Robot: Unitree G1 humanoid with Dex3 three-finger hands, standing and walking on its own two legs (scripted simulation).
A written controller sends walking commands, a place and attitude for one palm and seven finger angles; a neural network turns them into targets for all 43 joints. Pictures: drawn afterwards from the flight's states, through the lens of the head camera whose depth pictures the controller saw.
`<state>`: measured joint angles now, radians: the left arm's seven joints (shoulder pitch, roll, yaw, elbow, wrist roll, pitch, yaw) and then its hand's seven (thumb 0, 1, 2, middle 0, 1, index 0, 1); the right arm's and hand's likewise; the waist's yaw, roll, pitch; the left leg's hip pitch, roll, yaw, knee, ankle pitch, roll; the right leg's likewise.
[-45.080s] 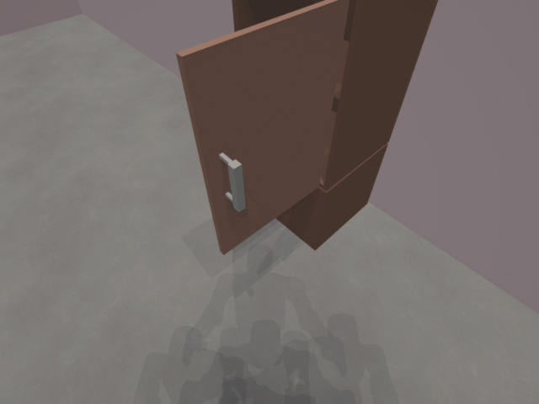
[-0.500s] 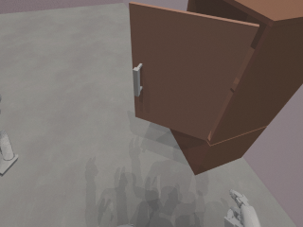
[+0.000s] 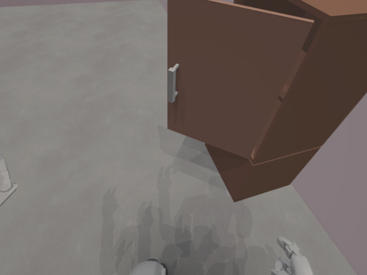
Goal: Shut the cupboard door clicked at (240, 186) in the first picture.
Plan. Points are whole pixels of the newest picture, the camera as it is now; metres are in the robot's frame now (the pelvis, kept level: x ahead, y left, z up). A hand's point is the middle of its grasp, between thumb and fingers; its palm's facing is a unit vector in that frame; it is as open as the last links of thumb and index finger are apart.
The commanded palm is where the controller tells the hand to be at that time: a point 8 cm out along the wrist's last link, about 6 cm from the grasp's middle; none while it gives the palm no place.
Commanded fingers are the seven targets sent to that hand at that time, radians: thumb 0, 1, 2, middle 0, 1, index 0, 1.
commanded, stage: step back with the hand held close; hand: left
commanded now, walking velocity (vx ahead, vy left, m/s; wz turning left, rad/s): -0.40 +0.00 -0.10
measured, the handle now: (173, 83) +0.77 +0.08 -0.03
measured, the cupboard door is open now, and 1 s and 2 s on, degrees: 47 47 47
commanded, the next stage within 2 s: stop stepping back and stand still in 0.38 s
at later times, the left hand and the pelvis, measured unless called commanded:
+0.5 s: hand out of the picture +0.11 +0.23 +0.19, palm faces +0.27 -0.86 -0.43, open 7.4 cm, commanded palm +0.05 +0.29 +0.20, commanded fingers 0.00 0.90 0.90 -0.20 -0.30 -0.20 -0.30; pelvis -0.12 +0.01 +0.01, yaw -7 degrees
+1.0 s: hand out of the picture +0.04 +0.28 +0.20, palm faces +0.30 -0.84 -0.46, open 7.4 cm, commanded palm +0.00 +0.33 +0.20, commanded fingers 0.00 0.90 0.90 -0.20 -0.30 -0.20 -0.30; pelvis -0.17 +0.05 +0.02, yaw -7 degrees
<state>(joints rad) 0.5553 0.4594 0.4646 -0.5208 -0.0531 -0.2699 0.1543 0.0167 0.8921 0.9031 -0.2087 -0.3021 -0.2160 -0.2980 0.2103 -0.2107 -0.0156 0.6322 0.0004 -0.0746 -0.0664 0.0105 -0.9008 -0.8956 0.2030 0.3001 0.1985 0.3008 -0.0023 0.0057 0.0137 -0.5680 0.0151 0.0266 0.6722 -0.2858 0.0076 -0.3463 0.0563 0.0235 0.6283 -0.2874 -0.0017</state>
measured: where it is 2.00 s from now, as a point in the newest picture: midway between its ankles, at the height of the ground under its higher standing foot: outside the picture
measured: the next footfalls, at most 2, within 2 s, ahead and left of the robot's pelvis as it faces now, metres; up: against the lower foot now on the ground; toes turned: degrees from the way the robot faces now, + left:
left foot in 0.12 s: +0.08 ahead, +0.11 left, +0.00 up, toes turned +1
right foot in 0.40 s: -0.17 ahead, -0.04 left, +0.00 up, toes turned -6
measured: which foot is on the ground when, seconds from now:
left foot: up 0.00-0.10, down 0.12-0.90, up 0.92-1.00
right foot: down 0.00-0.14, up 0.16-0.38, down 0.40-1.00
